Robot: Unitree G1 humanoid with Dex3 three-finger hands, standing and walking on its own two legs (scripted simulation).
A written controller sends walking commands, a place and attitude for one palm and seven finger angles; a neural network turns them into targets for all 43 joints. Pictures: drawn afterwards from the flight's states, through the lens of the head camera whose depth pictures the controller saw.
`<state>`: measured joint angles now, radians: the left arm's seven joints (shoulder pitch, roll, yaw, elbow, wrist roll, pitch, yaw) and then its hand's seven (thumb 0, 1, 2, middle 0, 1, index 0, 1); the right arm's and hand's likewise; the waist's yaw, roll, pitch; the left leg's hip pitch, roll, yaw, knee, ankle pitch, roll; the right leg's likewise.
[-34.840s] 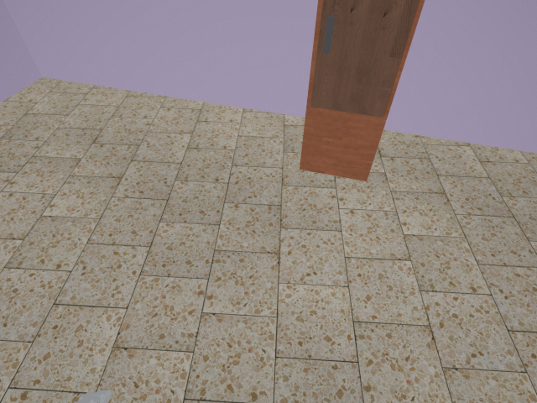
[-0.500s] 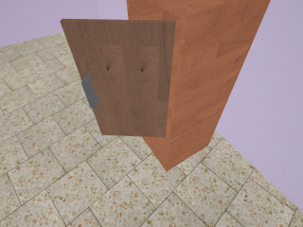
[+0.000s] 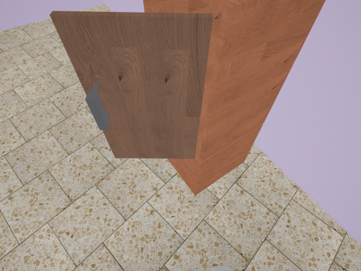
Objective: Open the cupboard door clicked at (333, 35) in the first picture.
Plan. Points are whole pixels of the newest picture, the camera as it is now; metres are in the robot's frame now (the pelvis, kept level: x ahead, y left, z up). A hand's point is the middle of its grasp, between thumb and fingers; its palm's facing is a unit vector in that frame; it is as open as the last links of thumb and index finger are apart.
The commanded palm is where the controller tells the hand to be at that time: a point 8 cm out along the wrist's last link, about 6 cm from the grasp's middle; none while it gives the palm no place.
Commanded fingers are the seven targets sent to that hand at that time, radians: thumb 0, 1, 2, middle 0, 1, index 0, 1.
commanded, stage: come to a stop and stand still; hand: left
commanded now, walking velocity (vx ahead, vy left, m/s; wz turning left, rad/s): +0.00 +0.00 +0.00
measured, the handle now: (100, 106) +0.53 +0.26 +0.00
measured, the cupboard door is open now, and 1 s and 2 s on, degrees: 55 55 55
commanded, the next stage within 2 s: look again from close up in 0.72 s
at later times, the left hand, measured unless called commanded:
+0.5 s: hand out of the picture +0.02 +0.12 -0.17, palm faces +0.05 -0.97 -0.22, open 7.2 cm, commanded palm none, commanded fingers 0.00 0.90 0.90 -0.20 -0.30 -0.20 -0.30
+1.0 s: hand out of the picture -0.03 +0.11 -0.18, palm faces +0.03 -0.98 -0.17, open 7.4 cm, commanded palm none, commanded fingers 0.00 0.90 0.90 -0.20 -0.30 -0.20 -0.30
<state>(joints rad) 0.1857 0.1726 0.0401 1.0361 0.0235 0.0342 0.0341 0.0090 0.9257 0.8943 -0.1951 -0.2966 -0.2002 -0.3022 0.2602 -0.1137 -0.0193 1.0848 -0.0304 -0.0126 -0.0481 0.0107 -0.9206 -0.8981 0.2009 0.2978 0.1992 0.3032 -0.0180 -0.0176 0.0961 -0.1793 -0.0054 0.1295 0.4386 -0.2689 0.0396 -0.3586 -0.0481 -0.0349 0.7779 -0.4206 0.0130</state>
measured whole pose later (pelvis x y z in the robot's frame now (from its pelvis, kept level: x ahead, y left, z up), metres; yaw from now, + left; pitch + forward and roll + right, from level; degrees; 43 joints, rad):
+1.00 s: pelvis -0.01 -0.04 +0.00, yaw +1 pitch -1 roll -1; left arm 0.33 0.09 -0.01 1.13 0.03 -0.04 0.05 0.01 0.91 0.89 -0.20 -0.30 -0.20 -0.30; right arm 0.31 -0.14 -0.01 1.07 -0.02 -0.01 -0.03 0.01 -0.91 -0.90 0.20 0.30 0.19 0.30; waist -0.02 0.05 0.02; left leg -0.21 0.04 0.03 0.54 -0.32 -0.01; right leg -0.23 0.03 -0.11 0.50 -0.26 -0.06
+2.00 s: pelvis -0.04 -0.04 -0.10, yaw +3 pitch +15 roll -2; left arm 0.46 0.22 0.25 -0.01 -0.31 -0.59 -0.32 0.02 0.40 0.68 -0.23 -0.62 -0.24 -0.63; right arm 0.13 -0.25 -0.01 0.51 0.00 -0.26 -0.03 0.01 -0.90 -0.90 0.20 0.30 0.20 0.30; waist 0.07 0.00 -0.12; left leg -0.90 0.03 -0.04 1.22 -0.57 0.00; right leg -0.88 -0.02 -0.17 1.15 -0.53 -0.07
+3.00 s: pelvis -0.03 +0.00 -0.05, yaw +2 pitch +11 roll -3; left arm -0.04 0.42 0.42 0.39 -0.35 -0.29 -0.49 -0.01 -0.50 0.30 -0.30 -1.19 -0.30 -1.20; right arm 0.28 -0.27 0.06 0.55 0.03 -0.21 -0.07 0.01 -0.90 -0.90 0.20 0.30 0.20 0.30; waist 0.00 0.00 -0.08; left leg -0.67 0.00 0.03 0.95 -0.47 0.05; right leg -0.66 -0.02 -0.10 0.87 -0.40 -0.01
